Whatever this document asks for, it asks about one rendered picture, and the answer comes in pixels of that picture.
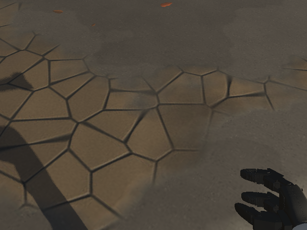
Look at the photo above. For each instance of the robot right hand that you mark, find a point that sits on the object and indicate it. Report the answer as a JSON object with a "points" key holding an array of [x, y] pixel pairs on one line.
{"points": [[282, 213]]}

